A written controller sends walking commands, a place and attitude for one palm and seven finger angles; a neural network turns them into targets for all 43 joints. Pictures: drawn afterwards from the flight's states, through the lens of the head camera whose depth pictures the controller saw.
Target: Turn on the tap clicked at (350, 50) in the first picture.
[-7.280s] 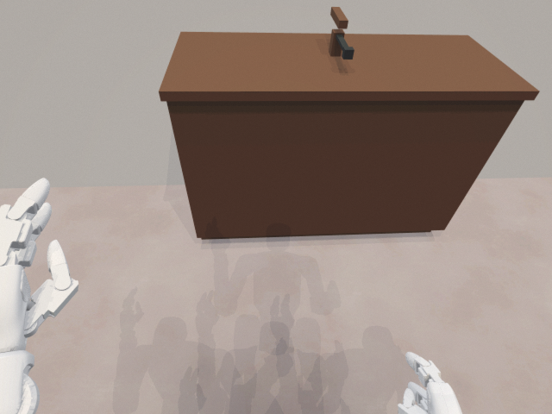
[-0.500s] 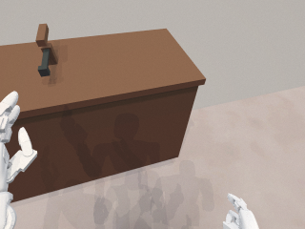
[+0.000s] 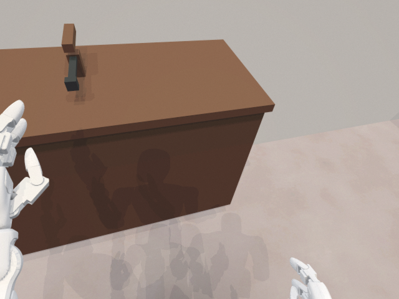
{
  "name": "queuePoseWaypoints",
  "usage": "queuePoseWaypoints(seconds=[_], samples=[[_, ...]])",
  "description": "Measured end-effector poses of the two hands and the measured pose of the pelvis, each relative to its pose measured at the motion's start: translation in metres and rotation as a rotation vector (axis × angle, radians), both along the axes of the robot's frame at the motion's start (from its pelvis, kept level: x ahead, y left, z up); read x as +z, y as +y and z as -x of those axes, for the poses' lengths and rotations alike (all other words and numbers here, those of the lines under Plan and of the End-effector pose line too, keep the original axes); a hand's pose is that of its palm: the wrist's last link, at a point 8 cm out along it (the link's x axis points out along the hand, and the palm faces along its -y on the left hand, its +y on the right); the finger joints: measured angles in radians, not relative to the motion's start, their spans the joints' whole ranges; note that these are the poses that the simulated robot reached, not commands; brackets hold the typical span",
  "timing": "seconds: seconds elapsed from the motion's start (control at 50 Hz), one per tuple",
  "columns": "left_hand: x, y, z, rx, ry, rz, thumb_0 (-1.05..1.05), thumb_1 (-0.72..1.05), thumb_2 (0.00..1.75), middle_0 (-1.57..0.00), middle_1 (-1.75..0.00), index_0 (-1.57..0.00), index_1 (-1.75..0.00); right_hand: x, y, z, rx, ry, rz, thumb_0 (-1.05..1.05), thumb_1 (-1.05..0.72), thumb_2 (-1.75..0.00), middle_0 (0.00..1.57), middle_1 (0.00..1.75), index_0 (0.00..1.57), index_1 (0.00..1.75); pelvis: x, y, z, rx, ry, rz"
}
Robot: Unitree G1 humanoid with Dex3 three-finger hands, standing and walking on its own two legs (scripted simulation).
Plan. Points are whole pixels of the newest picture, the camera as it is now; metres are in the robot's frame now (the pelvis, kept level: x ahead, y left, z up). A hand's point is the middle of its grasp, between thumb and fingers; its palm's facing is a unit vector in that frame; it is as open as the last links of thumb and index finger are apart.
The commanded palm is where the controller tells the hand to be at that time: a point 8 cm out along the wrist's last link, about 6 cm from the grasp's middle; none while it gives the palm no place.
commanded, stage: shuffle to correct the standing spot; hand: left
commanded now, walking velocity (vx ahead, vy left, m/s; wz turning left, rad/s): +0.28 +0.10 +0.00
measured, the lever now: (71, 83) +0.57 +0.41 +0.08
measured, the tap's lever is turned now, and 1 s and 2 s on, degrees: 0 0 0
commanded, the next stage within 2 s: come to a stop and stand still in 1.18 s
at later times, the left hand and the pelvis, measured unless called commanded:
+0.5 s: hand (31, 130) +0.29 +0.31 +0.19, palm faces +0.37 -0.85 -0.38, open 7.4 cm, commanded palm +0.23 +0.36 +0.18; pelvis +0.08 +0.07 +0.01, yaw +2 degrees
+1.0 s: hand (23, 96) +0.38 +0.38 +0.19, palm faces +0.52 -0.80 -0.32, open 7.4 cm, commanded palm +0.32 +0.40 +0.18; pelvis +0.18 +0.11 -0.02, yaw +3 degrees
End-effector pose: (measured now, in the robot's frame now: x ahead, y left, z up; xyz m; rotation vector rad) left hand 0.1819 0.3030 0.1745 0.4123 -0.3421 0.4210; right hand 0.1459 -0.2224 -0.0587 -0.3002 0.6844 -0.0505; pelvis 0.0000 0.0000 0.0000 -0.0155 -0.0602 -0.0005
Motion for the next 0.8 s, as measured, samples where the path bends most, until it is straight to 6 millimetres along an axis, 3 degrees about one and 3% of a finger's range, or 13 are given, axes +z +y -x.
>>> queuePoseWaypoints(seconds=[0.06,0.14,0.24,0.32,0.42,0.5,0.64,0.72,0.8], samples=[[0.013,-0.005,-0.003,-0.038,-0.049,-0.015,0.01,0.89,0.90,-0.21,-0.30,-0.21,-0.30,0.004,0.008,-0.013,0.003,-0.035,-0.011,0.01,-0.90,-0.90,0.20,0.30,0.20,0.30,0.001,0.007,-0.007,0.005,0.010,0.010],[0.009,-0.001,-0.007,-0.087,-0.040,-0.035,0.01,0.89,0.90,-0.21,-0.30,-0.21,-0.30,0.005,0.019,-0.032,-0.004,-0.063,-0.016,0.01,-0.90,-0.90,0.20,0.30,0.20,0.30,-0.004,0.020,-0.016,0.015,0.033,0.021],[-0.013,0.034,-0.019,-0.054,-0.035,-0.014,0.01,0.89,0.90,-0.21,-0.30,-0.22,-0.30,-0.005,0.036,-0.048,-0.016,-0.054,0.013,0.01,-0.90,-0.90,0.20,0.30,0.20,0.30,-0.019,0.041,-0.029,0.018,0.026,0.017],[-0.019,0.053,-0.037,-0.017,0.017,0.016,0.01,0.89,0.90,-0.21,-0.30,-0.21,-0.30,-0.009,0.058,-0.050,-0.045,-0.017,-0.032,0.01,-0.91,-0.90,0.20,0.30,0.20,0.30,-0.013,0.054,-0.042,0.007,0.013,0.007],[0.009,0.049,-0.058,-0.076,-0.027,-0.017,0.01,0.89,0.90,-0.21,-0.30,-0.21,-0.30,-0.005,0.083,-0.053,-0.013,0.048,-0.065,0.01,-0.90,-0.90,0.20,0.30,0.20,0.30,0.002,0.065,-0.063,0.028,0.032,0.029],[0.030,0.049,-0.072,-0.121,-0.045,-0.109,0.01,0.89,0.90,-0.21,-0.30,-0.21,-0.30,-0.006,0.090,-0.065,-0.016,0.074,-0.070,0.01,-0.90,-0.90,0.21,0.30,0.20,0.30,0.006,0.072,-0.080,0.030,0.046,0.037],[0.022,0.070,-0.102,-0.058,0.084,-0.172,0.01,0.89,0.90,-0.21,-0.30,-0.21,-0.30,-0.018,0.083,-0.105,-0.057,0.073,-0.066,0.01,-0.90,-0.90,0.21,0.30,0.20,0.30,-0.001,0.077,-0.116,0.042,0.057,0.024],[0.012,0.073,-0.101,-0.017,0.025,-0.154,0.01,0.89,0.90,-0.21,-0.30,-0.22,-0.30,-0.033,0.077,-0.142,0.008,0.072,-0.022,0.01,-0.90,-0.90,0.20,0.30,0.20,0.30,-0.020,0.077,-0.125,0.074,0.031,0.018],[0.011,0.076,-0.102,0.006,-0.045,-0.087,0.01,0.89,0.90,-0.21,-0.31,-0.22,-0.30,-0.018,0.081,-0.171,0.037,0.055,0.008,0.01,-0.91,-0.90,0.20,0.30,0.20,0.30,-0.016,0.079,-0.135,0.051,0.015,0.007]])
